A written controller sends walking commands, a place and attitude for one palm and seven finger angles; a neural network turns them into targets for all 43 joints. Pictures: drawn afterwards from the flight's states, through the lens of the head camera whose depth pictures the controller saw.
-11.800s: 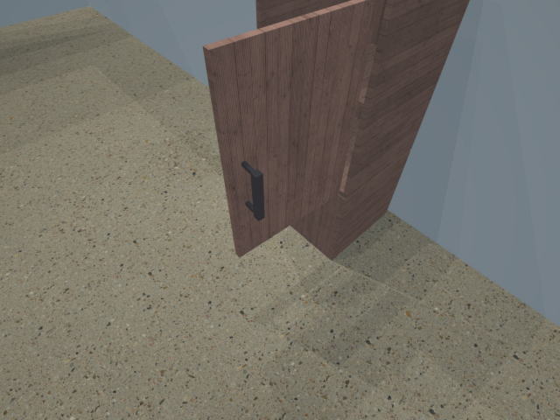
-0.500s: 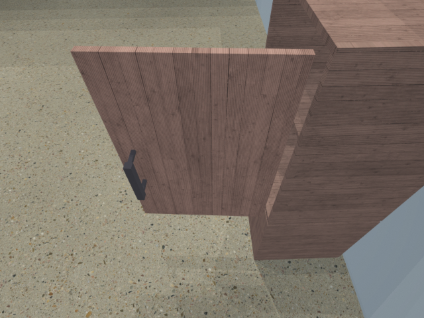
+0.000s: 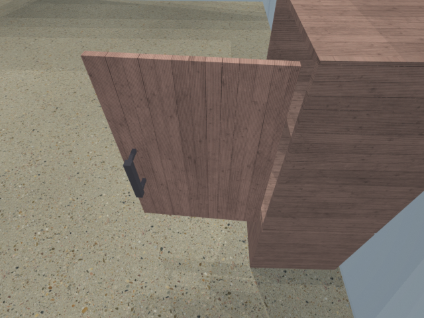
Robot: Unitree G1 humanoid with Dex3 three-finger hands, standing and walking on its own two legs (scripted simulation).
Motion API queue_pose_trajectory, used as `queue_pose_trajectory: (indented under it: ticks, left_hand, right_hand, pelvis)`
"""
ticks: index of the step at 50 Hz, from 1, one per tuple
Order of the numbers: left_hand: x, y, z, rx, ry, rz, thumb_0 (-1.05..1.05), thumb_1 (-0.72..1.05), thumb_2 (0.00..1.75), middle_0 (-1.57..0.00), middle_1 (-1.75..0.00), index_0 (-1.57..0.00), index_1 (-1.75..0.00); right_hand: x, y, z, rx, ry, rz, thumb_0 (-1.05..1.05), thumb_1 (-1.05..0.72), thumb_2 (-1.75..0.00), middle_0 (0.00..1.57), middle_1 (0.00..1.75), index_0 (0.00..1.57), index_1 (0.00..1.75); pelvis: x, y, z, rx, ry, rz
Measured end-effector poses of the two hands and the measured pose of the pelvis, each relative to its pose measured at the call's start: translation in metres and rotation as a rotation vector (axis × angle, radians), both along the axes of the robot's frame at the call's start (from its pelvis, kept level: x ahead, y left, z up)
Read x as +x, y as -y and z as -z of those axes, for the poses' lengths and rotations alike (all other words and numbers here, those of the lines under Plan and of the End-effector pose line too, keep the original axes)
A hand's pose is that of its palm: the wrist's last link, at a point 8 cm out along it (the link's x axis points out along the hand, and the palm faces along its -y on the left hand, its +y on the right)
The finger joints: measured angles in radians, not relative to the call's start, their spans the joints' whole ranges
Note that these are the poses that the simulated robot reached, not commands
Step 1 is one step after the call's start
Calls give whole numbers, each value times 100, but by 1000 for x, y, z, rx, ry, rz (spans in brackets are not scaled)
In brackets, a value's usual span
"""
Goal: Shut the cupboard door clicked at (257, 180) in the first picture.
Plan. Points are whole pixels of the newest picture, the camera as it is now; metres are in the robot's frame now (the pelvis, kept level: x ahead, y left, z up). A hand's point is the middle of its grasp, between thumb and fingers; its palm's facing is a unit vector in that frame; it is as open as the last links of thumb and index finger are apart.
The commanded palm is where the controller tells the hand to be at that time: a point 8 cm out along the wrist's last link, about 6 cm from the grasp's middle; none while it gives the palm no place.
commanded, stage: come to a stop and stand still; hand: left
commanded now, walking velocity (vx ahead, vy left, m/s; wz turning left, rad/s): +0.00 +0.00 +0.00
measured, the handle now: (136, 174) +0.47 +0.24 -0.08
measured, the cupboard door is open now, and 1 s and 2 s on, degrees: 86 86 86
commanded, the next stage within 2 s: look again from close up in 0.12 s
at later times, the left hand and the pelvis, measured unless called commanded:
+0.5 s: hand out of the picture +0.00 +0.20 -0.18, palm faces +0.01 -0.97 -0.23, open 7.3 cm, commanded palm none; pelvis -0.01 +0.03 -0.01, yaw +0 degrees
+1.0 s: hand (103, 308) +0.15 +0.22 -0.08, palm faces +0.22 -0.96 -0.18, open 7.1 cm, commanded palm +0.10 +0.26 -0.08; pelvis +0.00 +0.04 -0.02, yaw +2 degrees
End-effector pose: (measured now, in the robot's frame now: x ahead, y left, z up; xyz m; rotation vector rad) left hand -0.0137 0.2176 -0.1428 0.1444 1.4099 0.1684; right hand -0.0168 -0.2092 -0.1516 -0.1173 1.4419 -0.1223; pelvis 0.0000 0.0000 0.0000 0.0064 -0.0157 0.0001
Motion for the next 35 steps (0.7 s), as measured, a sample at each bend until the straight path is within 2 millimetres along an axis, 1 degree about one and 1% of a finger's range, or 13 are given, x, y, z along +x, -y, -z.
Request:
queue_pose_trajectory:
  ticks: [6, 10, 13, 16, 18, 26, 30, 35]
  left_hand:
    - [-15, 12, 2, -25, -28, -17, 0, 91, 90, -20, -30, -20, -30]
    - [-18, 17, 3, -34, -33, -21, 0, 91, 90, -20, -30, -20, -30]
    - [-19, 16, 4, -25, -29, -12, 0, 91, 90, -20, -30, -20, -30]
    - [-19, 8, 6, -19, -23, 12, 1, 91, 90, -20, -30, -21, -30]
    - [-16, 0, 6, -11, -16, 21, 1, 91, 90, -20, -30, -21, -30]
    - [10, -32, -1, 33, 57, 36, 1, 92, 90, -20, -30, -20, -30]
    - [18, -40, -3, 43, 74, 39, 1, 92, 90, -20, -30, -20, -30]
    - [16, -44, -3, 40, 50, 39, 1, 93, 90, -19, -30, -20, -30]
  right_hand:
    - [-16, -1, -2, 7, -39, 3, 0, -91, -90, 20, 30, 20, 30]
    - [-24, -4, -3, 10, -56, 9, 0, -91, -90, 20, 30, 20, 30]
    - [-26, -5, -1, 12, -53, 18, 0, -91, -90, 20, 30, 20, 30]
    - [-23, -7, 5, 3, -11, 36, 0, -91, -90, 20, 30, 20, 30]
    - [-21, -12, 7, 8, 19, 42, 0, -91, -90, 20, 30, 20, 30]
    - [-25, -46, 13, 61, 50, 33, 0, -91, -90, 20, 30, 20, 30]
    - [-29, -58, 13, 81, 34, 24, 0, -91, -90, 20, 30, 20, 30]
    - [-32, -62, 12, 78, 7, 21, 0, -91, -90, 20, 30, 20, 30]
  pelvis:
    - [-2, 3, -1, -2, -5, -5]
    - [-1, 3, -1, -2, -8, -5]
    - [-4, 1, 1, -13, -17, -3]
    - [-9, -6, 6, -30, -19, 0]
    - [-10, -11, 7, -26, -17, 0]
    - [-8, -28, 7, -4, -6, 9]
    - [-8, -33, 7, 3, -3, 12]
    - [-7, -38, 6, 7, -6, 15]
